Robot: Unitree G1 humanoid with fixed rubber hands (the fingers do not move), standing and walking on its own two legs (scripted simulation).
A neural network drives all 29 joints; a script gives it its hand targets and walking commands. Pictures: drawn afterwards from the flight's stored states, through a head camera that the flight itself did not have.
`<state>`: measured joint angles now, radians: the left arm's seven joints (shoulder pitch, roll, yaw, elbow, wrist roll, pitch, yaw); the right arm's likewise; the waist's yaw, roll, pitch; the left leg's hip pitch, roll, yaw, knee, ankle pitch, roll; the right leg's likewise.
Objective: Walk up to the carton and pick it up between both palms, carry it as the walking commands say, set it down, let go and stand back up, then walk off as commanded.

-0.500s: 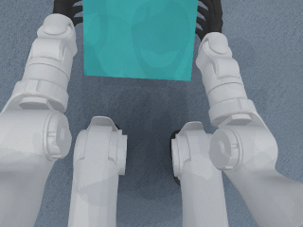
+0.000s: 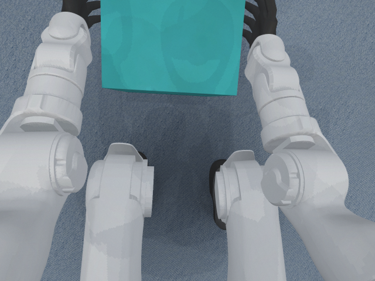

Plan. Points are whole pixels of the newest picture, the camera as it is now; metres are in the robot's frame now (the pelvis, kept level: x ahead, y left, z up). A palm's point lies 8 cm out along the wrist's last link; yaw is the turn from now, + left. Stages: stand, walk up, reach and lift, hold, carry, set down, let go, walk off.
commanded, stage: set down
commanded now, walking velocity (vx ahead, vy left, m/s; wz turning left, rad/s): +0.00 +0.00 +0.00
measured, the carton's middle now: (171, 42) +0.51 +0.06 -0.25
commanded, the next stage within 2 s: let go in 2.00 s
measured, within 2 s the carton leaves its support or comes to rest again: neither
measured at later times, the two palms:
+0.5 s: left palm (60, 25) +0.50 +0.24 -0.18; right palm (270, 46) +0.51 -0.12 -0.18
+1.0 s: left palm out of the picture +0.51 +0.26 -0.08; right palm (309, 13) +0.53 -0.12 -0.07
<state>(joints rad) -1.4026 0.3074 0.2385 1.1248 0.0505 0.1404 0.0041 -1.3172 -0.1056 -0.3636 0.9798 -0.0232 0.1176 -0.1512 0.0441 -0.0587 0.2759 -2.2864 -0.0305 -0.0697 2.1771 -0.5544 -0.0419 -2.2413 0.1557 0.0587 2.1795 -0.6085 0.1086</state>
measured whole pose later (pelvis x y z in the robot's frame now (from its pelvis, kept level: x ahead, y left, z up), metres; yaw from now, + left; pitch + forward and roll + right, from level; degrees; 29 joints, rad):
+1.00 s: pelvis +0.00 +0.00 +0.05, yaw +0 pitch +43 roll -4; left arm -1.23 0.41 0.17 0.98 -0.12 0.10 0.01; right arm -1.18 -0.19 -0.21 0.84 0.13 0.12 -0.17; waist 0.02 -0.03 0.10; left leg -2.21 -0.03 -0.07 2.00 -0.52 -0.02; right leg -2.15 0.08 0.03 1.99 -0.59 0.08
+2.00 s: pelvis +0.05 +0.01 +0.29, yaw +3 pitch +44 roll -2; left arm -1.00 0.30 0.35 0.91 0.08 0.09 -0.09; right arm -0.91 -0.09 -0.33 0.73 -0.07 0.12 -0.09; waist -0.01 -0.01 -0.09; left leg -1.52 -0.03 -0.06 1.03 -0.29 -0.01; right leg -1.47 0.03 0.06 1.03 -0.33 0.06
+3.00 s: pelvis +0.13 +0.00 +0.40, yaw +4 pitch -1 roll +0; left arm 0.22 0.21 0.06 0.43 0.01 0.08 -0.07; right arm 0.23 -0.20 -0.04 0.42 0.00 0.08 0.07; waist 0.00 -0.01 0.07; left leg -0.16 -0.01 -0.05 0.42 -0.24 -0.01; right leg -0.14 0.01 0.07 0.44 -0.28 0.01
